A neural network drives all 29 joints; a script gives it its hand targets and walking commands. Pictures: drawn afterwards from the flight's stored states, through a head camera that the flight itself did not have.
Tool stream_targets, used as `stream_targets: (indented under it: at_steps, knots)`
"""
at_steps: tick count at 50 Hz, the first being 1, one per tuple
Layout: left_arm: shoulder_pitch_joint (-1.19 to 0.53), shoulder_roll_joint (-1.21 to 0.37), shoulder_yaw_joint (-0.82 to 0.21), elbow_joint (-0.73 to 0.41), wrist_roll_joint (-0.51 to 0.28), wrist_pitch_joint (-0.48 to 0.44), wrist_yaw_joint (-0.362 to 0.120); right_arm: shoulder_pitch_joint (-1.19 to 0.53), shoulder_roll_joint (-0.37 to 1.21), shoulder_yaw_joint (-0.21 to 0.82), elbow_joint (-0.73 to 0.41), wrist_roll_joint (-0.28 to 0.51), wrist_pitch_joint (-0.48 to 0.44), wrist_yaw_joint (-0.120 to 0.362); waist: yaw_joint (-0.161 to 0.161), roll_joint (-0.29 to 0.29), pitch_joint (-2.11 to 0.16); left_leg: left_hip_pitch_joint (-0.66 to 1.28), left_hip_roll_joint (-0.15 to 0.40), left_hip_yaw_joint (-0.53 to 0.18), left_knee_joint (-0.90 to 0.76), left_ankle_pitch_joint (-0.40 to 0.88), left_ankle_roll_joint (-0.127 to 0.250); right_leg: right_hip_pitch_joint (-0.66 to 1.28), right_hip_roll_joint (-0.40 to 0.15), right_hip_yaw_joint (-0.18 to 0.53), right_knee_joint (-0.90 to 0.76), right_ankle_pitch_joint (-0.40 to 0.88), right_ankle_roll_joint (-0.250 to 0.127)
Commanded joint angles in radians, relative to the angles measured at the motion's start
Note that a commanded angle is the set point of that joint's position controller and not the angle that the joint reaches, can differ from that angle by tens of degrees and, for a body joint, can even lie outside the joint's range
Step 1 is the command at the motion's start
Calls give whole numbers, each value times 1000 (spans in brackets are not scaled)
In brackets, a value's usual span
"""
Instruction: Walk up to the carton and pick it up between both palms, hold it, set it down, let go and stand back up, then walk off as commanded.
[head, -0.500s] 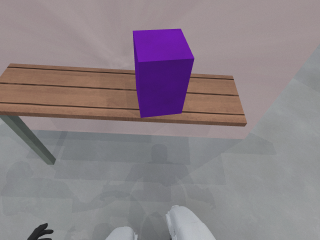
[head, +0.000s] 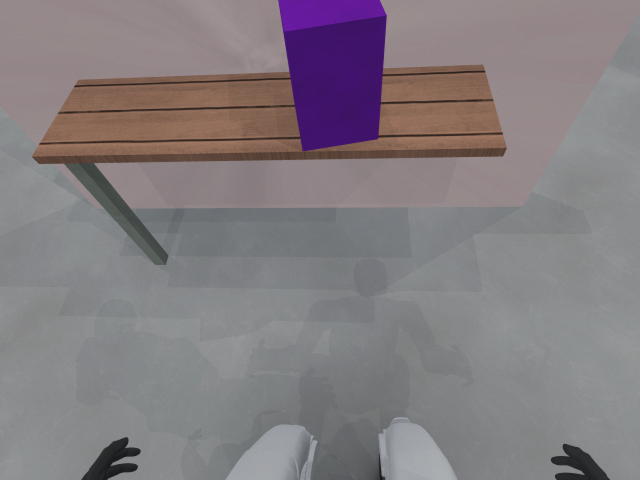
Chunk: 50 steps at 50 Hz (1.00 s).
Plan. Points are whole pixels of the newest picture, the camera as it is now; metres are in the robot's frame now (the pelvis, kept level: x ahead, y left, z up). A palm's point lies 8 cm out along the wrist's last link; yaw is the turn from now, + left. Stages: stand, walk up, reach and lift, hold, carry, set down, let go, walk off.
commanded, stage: walk off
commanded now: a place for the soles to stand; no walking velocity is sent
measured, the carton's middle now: (331, 67) +0.83 +0.01 -0.02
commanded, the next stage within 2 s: stand in 1.96 s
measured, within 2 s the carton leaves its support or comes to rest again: neither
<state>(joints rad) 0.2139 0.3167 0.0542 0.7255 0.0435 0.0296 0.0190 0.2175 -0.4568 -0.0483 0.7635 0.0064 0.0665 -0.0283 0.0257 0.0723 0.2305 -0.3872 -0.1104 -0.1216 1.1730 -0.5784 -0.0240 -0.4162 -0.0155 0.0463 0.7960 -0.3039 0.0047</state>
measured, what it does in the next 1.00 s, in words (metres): walks backwards: left foot, then right foot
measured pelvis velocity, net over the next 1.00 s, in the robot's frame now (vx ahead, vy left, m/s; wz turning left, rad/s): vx -0.11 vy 0.01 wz -0.05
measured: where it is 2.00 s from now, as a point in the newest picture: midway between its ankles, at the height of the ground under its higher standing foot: outside the picture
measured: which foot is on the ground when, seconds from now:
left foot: up 0.00-0.06, down 0.08-0.44, up 0.46-0.68, down 0.70-1.00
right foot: down 0.00-0.12, up 0.14-0.38, down 0.40-0.74, up 0.76-0.98, down 1.00-1.00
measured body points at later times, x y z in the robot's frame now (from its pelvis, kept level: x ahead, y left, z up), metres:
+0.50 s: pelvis -0.11 +0.00 +0.00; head -0.13 +0.00 +0.45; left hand -0.07 +0.33 -0.11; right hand -0.06 -0.32 -0.11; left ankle -0.07 +0.13 -0.69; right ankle -0.11 -0.12 -0.71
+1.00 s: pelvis -0.11 +0.01 -0.01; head -0.09 +0.01 +0.44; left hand -0.02 +0.34 -0.12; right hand -0.08 -0.31 -0.12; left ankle -0.04 +0.16 -0.71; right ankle -0.04 -0.10 -0.71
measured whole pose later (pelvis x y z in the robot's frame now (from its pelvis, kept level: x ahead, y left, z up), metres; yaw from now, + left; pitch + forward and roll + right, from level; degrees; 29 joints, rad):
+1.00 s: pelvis -0.11 +0.01 -0.01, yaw -3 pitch -4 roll +1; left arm 0.28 0.41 0.11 0.90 0.04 -0.01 -0.04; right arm 0.28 -0.41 -0.01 0.90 -0.03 -0.04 -0.01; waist -0.03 -0.02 0.11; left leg -0.40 0.05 0.01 0.84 -0.37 -0.02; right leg -0.44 -0.01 -0.02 0.85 -0.37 -0.03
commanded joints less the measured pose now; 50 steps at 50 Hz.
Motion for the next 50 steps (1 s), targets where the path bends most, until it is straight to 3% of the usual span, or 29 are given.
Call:
stream_targets:
  at_steps: [1, 3, 4, 5, 6, 7, 8, 9, 11, 17, 20, 21, 22, 23, 24, 26, 28, 31, 34, 35, 36, 37, 38, 39, 40, 41, 46, 49, 50]
  knots:
    - [28, 326, 89, -58, 4, -10, 11, 64, -161, -53, -71, -1, -37, 7, 31, -336, -264, -65, 71, 28, -316, -78, 22, 267, -209, 303, -277, 39, -219]
    - [-13, 319, 80, -51, -5, 2, 4, 142, -139, -57, -23, -1, -47, 16, -10, -330, -276, 148, 56, 93, -559, 43, 56, 120, -177, 233, -277, -99, -166]
    - [-4, 302, 73, -33, -12, 8, 3, 196, -124, -60, 2, -7, -56, 17, -36, -282, -294, 261, 50, 94, -676, 114, 75, 44, -159, 192, -210, -106, -130]
    - [15, 252, 59, -18, -17, 10, 5, 202, -136, -63, 5, -24, -66, 17, -49, -147, -289, 310, 123, -71, -742, 51, 111, -82, -109, 146, -84, -148, -81]
    - [-41, 186, 43, -31, -30, 5, 5, 141, -230, -72, -16, -43, -69, 18, -74, 142, -214, 223, 377, -507, -845, -81, 209, -292, 81, 28, 123, -296, -21]
    - [-134, 283, 85, -47, -11, 3, 12, 103, -342, -95, -20, -35, -65, 16, -123, 151, -95, -109, 521, -706, -987, -275, 345, -157, 88, 139, 303, -308, -13]
    - [-106, 332, 94, -2, -16, -9, 5, -2, -310, -81, -40, -44, -69, 6, -73, 81, -22, -279, 503, -657, -988, -295, 328, -3, 49, 174, 343, -275, -17]
    - [-41, 348, 91, 52, -28, -17, -2, -57, -235, -60, -56, -54, -72, 5, -30, 5, -10, -246, 406, -495, -910, -174, 258, 11, 31, 168, 349, -211, -22]
    - [62, 308, 94, 85, -34, -17, 1, -93, -162, -44, -48, -34, -88, 9, -15, 49, -49, -103, 318, -331, -825, -42, 212, -109, 73, 133, 377, -111, -33]
    - [60, 287, 81, 84, -28, -57, -19, 23, -190, -62, -15, -52, -87, 21, -73, 182, -103, 42, 328, -272, -825, -190, 241, -24, 31, -21, -12, -260, 0]
    - [135, 282, 92, 127, -12, -84, -21, 52, -196, -59, -8, -54, -71, 24, -34, 124, -125, -119, 252, -153, -707, -178, 200, 281, 60, -47, -266, -189, -25]
    - [190, 301, 97, 141, -7, -94, -19, 56, -164, -48, -11, -51, -70, 22, 2, 29, -152, -229, 201, -83, -566, -156, 160, 415, 32, 35, -331, -252, -45]
    - [240, 381, 106, 141, 4, -101, -16, -18, -111, -29, -46, -33, -77, 24, 56, -213, -158, -435, 77, 5, -336, -142, 85, 425, -170, 437, -471, -600, -131]
    - [225, 437, 113, 136, -3, -96, -11, -56, -127, -37, -36, -22, -89, 16, 83, -300, -80, -421, 44, 17, -115, -33, 71, 205, -379, 730, -631, -753, -250]
    - [128, 437, 105, 111, -1, -90, -4, -59, -166, -49, -14, -20, -92, 15, 52, -221, 32, -343, 124, -71, -60, 20, 68, 30, -421, 716, -650, -727, -310]
    - [60, 369, 88, 90, -14, -107, -8, 21, -172, -53, 30, -7, -107, 31, -5, -119, 13, -265, 135, -24, -154, 118, 59, 104, -313, 487, -574, -463, -247]
    - [41, 354, 83, 81, -21, -111, -17, 67, -177, -48, 36, -18, -113, 33, -13, -178, -71, -206, 137, 46, -212, 138, 43, 156, -258, 333, -499, -235, -206]
    - [34, 359, 88, 68, -10, -95, -22, 55, -150, -45, 47, -19, -114, 42, 3, -287, -57, -16, 142, 84, -335, 165, 37, -4, -215, 235, -486, -289, -198]
    - [-19, 331, 79, 60, -7, -71, -23, 158, -121, -46, 76, -16, -125, 45, -66, -304, -89, 275, 91, 115, -568, 263, 54, -151, -115, 84, -319, -344, -138]
    - [3, 293, 67, 69, -3, -61, -21, 206, -131, -52, 85, -22, -129, 37, -88, -225, -123, 367, 105, 37, -623, 185, 66, -214, -80, 42, -164, -326, -116]
    - [20, 234, 51, 67, -4, -54, -22, 229, -191, -64, 86, -40, -133, 29, -99, -20, -125, 363, 249, -247, -770, -57, 110, -308, -8, -22, 64, -315, -76]
    - [39, 197, 43, 60, -7, -53, -21, 201, -264, -73, 76, -47, -138, 25, -78, 121, -97, 258, 439, -578, -946, -333, 184, -381, 56, -73, 270, -281, -47]
    - [79, 262, 75, 65, -1, -48, -21, 159, -319, -84, 82, -37, -135, 23, -82, 114, -73, 124, 507, -651, -1003, -485, 280, -320, 18, 40, 303, -254, -43]
    - [93, 298, 87, 85, -5, -57, -24, 122, -301, -80, 75, -35, -133, 17, -61, 83, -53, 60, 497, -616, -992, -436, 297, -268, -8, 40, 279, -230, -42]
    - [96, 314, 95, 107, -11, -67, -29, 106, -264, -71, 66, -43, -135, 15, -51, 63, -63, 57, 443, -520, -944, -316, 275, -234, -27, 41, 249, -209, -38]
    - [105, 309, 98, 120, -15, -72, -34, 86, -239, -62, 58, -45, -137, 14, -50, 88, -86, 39, 410, -440, -901, -224, 264, -209, -35, 33, 217, -209, -34]
    - [109, 287, 100, 111, 2, -59, -46, 19, -238, -58, 53, -44, -134, 0, -37, 106, -115, -82, 409, -318, -799, -64, 278, -65, -26, -21, 118, -128, -41]
    - [160, 275, 99, 128, -2, -62, -42, -60, -207, -37, 30, -35, -119, 0, 18, 75, -169, -257, 316, -133, -668, 1, 203, 226, 12, -75, -53, -38, -52]
    - [177, 281, 98, 133, -3, -65, -38, -57, -180, -26, 30, -34, -111, 0, 34, 22, -192, -293, 270, -65, -578, -16, 179, 301, 14, -62, -112, -68, -46]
